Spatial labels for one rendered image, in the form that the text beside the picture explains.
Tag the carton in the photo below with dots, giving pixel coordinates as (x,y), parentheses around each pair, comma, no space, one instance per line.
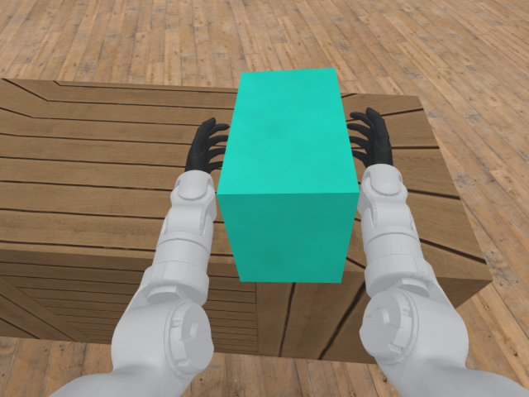
(288,189)

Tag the robot right upper arm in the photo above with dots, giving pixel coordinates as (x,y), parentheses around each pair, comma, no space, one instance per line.
(421,345)

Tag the robot left forearm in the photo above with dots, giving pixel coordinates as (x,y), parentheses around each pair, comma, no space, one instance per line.
(179,268)

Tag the pedestal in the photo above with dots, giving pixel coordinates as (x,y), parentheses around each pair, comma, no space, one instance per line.
(86,174)

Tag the right robot hand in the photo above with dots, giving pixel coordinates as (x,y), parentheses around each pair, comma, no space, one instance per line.
(378,147)

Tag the robot right forearm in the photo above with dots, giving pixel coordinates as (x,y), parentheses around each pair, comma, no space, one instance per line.
(391,243)

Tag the left robot hand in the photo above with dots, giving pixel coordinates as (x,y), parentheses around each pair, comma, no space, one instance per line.
(199,154)

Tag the robot left upper arm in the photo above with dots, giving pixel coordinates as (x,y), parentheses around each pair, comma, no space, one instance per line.
(157,350)

